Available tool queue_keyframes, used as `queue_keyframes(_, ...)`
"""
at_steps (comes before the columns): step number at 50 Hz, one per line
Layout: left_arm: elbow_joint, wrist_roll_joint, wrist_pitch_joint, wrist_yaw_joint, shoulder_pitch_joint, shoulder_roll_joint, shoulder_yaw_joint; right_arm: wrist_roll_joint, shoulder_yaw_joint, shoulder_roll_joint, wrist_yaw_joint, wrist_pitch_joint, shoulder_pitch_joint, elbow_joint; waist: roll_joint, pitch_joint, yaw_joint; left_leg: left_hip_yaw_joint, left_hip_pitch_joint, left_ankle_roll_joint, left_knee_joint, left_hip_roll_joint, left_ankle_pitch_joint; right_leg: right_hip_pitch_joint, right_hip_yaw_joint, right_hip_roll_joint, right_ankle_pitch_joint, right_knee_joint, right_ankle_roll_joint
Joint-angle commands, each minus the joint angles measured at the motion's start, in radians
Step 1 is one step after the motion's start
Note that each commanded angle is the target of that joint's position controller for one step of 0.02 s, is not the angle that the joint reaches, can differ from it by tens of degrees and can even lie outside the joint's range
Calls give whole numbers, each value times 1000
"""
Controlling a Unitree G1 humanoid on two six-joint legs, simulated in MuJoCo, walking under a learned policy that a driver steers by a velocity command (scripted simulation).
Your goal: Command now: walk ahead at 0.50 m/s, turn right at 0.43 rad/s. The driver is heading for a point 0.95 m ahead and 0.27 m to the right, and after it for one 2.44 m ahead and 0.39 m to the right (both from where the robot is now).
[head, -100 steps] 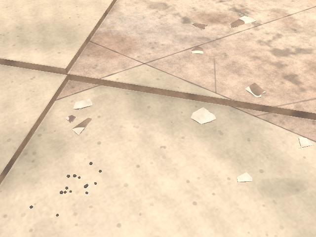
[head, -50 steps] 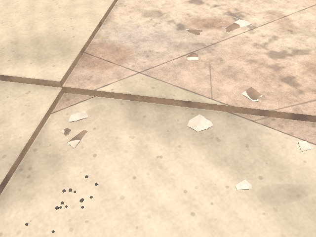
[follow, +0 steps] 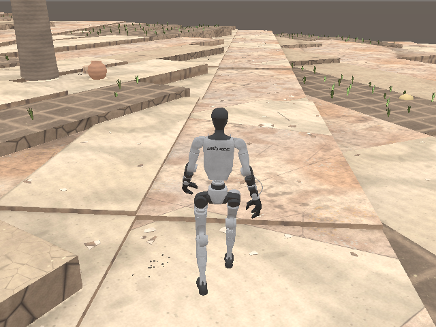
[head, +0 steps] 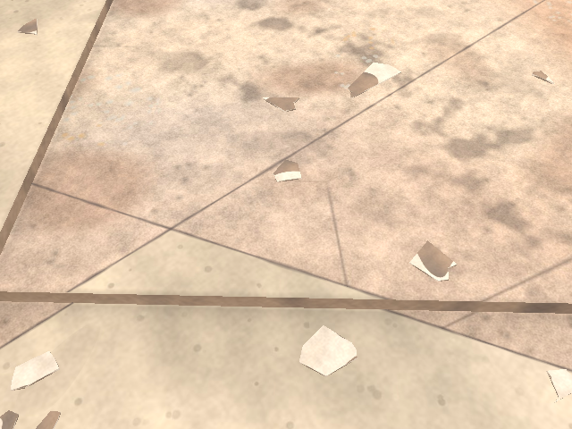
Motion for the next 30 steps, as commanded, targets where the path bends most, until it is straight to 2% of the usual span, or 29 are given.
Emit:
queue_keyframes(1, 16, -2, 1, 9, 373, 329, 103, -30, 33, 12, 11, -37, 92, -120, -288, -361, 97, -82, -705, 5, 854, -69, -15, 913, 773, -330, -208, -163, -311)
queue_keyframes(2, 10, 4, 0, 13, 389, 227, 75, 8, 9, -100, 25, -80, 0, -123, -177, -370, 153, -253, -825, 33, 950, -36, -66, 944, 842, -327, -267, -259, -279)
queue_keyframes(3, -2, 11, -3, 20, 334, 193, 66, 39, -3, -145, 32, -105, -96, -160, -140, -231, 151, -252, -889, 57, 937, 11, 25, 839, 694, -294, -176, -270, -233)
queue_keyframes(4, -25, 14, -6, 21, 261, 180, 61, 34, -1, -138, 27, -115, -139, -170, -22, -161, 119, -245, -853, 61, 871, 54, 105, 693, 580, -257, -55, -281, -213)
queue_keyframes(5, -47, 19, -6, 21, 203, 159, 55, 15, -9, -138, 20, -113, -151, -169, 30, -109, 81, -241, -791, 50, 789, 83, 147, 557, 499, -228, 64, -300, -202)
queue_keyframes(6, -60, 29, -7, 23, 175, 143, 48, 6, -15, -137, 18, -100, -138, -174, 15, -101, 46, -249, -720, 42, 744, 103, 166, 475, 455, -202, 130, -323, -197)
queue_keyframes(8, -66, 17, -7, 28, 170, 151, 49, -6, -16, -108, 16, -74, -124, -184, -4, -74, 19, -235, -680, 8, 651, 106, 178, 385, 399, -177, 182, -356, -203)
queue_keyframes(9, -65, 12, -8, 35, 185, 164, 53, -12, -15, -99, 13, -65, -142, -195, -11, -58, 19, -222, -683, -12, 602, 101, 209, 351, 370, -166, 202, -367, -205)
queue_keyframes(12, -58, 5, -1, 57, 236, 199, 65, -17, -11, -81, 8, -58, -269, -243, -26, -18, 54, -205, -693, -50, 372, 70, 398, 297, 309, -117, 166, -378, -173)
queue_keyframes(15, -50, 3, 8, 65, 276, 204, 67, -6, -2, -59, 15, -66, -373, -279, -60, -11, 96, -191, -604, -48, 161, 19, 575, 259, 286, -78, 67, -360, -120)
queue_keyframes(17, -38, -1, 11, 65, 306, 205, 68, 4, -4, -72, 18, -70, -419, -304, -75, -11, 113, -202, -572, -42, 108, 2, 604, 280, 323, -93, 31, -341, -106)
queue_keyframes(20, -33, -4, 20, 73, 320, 193, 68, 9, -16, -113, 27, -82, -430, -323, -88, -16, 102, -240, -564, -23, 37, 2, 534, 387, 408, -132, 9, -257, -92)
queue_keyframes(22, -43, 3, 29, 78, 303, 196, 71, 11, -26, -139, 31, -93, -383, -315, -114, -29, 71, -233, -500, 3, 18, -2, 441, 422, 452, -146, 56, -189, -81)
queue_keyframes(23, -53, 4, 33, 77, 289, 177, 64, 7, -37, -156, 27, -98, -302, -294, -118, -66, 28, -213, -386, 28, -21, -6, 434, 414, 446, -112, 108, -118, -62)
queue_keyframes(24, -71, 12, 31, 72, 274, 133, 47, -9, -52, -190, 21, -103, -178, -277, -89, -175, -32, -270, -168, 77, 1, 76, 427, 344, 400, -56, 102, 62, -32)
queue_keyframes(25, -95, 6, 24, 69, 347, 75, 28, -25, -73, -271, 11, -98, -34, -266, 95, -331, -43, -556, 204, 191, 8, 292, 352, 65, 275, 65, -130, 385, 40)
queue_keyframes(26, -112, -11, 17, 69, 426, 82, 18, -4, -76, -261, 19, -80, 13, -236, 351, -396, -14, -908, 336, 279, -87, 430, 137, -181, 221, 85, -532, 609, 63)
queue_keyframes(27, -94, -22, 20, 70, 384, 182, 40, 7, -53, -170, 21, -75, -37, -261, 209, -265, -27, -847, 226, 241, -120, 402, -6, -261, 247, 15, -475, 708, 69)
queue_keyframes(28, -108, -14, 28, 71, 298, 207, 48, 5, -42, -131, 19, -66, -84, -274, 118, -155, -33, -693, 93, 199, -134, 360, 38, -266, 208, -22, -392, 721, 75)
queue_keyframes(29, -122, -2, 32, 70, 253, 195, 49, -2, -35, -115, 19, -61, -133, -275, 73, -76, -12, -579, -39, 185, -167, 317, 151, -236, 185, -54, -327, 683, 81)
queue_keyframes(30, -130, 4, 36, 68, 237, 180, 53, -7, -28, -96, 18, -61, -160, -271, 87, -41, 10, -499, -118, 177, -194, 284, 232, -205, 184, -85, -283, 641, 80)
Keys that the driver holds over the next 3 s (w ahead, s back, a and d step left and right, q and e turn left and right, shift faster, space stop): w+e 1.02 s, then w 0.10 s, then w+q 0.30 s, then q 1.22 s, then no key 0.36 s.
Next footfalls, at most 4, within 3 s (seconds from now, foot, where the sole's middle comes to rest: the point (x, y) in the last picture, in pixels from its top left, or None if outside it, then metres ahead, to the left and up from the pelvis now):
0.48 left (264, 423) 0.48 0.07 -0.75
1.02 right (410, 362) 0.60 -0.27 -0.75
1.54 left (392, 220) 0.99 -0.29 -0.70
2.02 right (471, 231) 0.94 -0.50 -0.70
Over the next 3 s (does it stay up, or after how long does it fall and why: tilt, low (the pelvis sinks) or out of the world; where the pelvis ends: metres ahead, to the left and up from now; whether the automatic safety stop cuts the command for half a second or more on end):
stays up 0.88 -0.35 0.07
